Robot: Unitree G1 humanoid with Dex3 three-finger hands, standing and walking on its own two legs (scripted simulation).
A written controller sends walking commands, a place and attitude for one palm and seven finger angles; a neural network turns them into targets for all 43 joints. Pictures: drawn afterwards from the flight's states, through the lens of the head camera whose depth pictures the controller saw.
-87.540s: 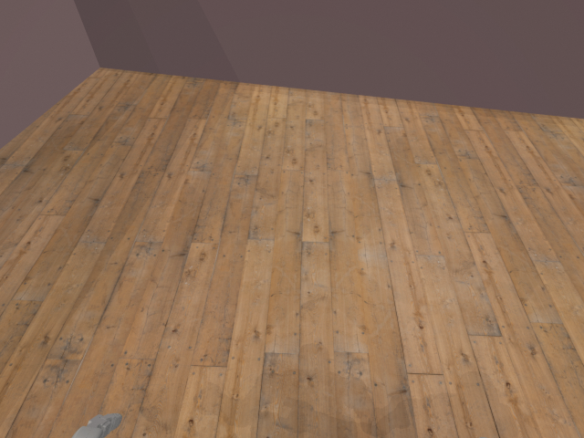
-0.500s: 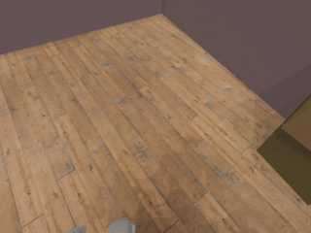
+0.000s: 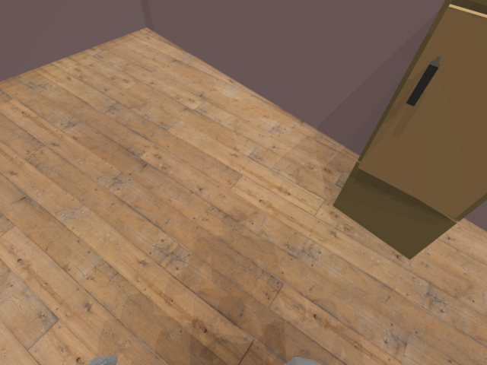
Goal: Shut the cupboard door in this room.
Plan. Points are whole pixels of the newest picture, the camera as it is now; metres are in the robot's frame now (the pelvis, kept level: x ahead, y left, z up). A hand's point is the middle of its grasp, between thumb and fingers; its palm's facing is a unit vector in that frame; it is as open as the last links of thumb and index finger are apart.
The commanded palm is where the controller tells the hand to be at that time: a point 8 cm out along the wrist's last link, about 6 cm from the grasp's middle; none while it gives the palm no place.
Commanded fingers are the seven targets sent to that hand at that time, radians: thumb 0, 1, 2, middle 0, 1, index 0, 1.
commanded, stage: turn to face it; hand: left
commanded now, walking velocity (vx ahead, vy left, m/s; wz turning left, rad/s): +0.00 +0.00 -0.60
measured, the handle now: (424, 81) +0.81 -0.45 +0.03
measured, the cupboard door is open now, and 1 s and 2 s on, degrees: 6 6 6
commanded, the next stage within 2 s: take the last steps up to it in 0.90 s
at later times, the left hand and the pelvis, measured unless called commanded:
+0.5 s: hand out of the picture +0.14 +0.15 -0.17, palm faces -0.24 -0.95 -0.22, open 7.4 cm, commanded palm none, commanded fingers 0.00 0.90 0.90 -0.20 -0.30 -0.20 -0.30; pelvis +0.02 -0.02 +0.00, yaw -16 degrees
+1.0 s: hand (205, 321) +0.22 +0.08 -0.16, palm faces -0.50 -0.82 -0.27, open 7.4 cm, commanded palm none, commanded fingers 0.00 0.90 0.90 -0.20 -0.30 -0.20 -0.30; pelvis +0.03 -0.04 -0.01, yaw -30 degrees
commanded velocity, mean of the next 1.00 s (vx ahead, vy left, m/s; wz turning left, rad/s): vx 0.01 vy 0.00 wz -0.46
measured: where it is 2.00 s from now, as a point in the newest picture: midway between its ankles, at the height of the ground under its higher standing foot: outside the picture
